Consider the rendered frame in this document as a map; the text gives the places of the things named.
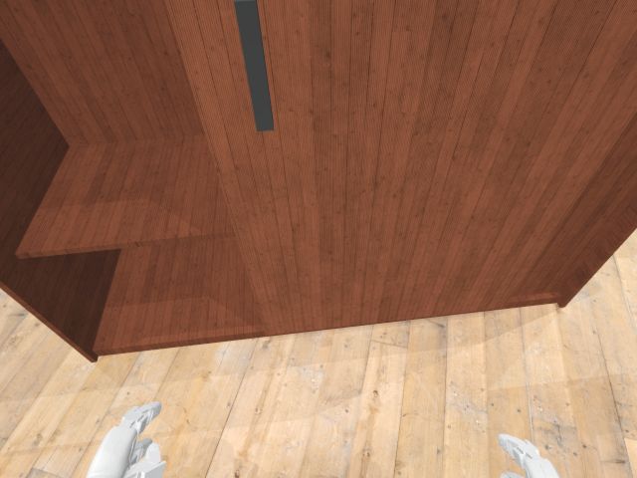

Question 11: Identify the robot right hand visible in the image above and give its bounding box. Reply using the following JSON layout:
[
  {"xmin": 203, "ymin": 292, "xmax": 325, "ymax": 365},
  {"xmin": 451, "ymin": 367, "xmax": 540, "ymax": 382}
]
[{"xmin": 498, "ymin": 434, "xmax": 560, "ymax": 478}]

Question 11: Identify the handle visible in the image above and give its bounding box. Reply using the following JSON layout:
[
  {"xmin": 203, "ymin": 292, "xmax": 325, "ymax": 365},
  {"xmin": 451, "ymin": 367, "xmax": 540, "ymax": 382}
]
[{"xmin": 234, "ymin": 0, "xmax": 274, "ymax": 131}]

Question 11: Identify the robot left hand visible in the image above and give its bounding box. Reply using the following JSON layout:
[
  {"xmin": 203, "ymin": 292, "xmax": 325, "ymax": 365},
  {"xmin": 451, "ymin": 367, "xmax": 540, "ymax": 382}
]
[{"xmin": 86, "ymin": 401, "xmax": 166, "ymax": 478}]

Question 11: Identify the wardrobe door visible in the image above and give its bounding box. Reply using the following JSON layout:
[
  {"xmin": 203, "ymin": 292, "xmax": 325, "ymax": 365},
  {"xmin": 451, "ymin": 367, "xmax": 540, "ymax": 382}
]
[
  {"xmin": 165, "ymin": 0, "xmax": 637, "ymax": 336},
  {"xmin": 513, "ymin": 112, "xmax": 637, "ymax": 296}
]

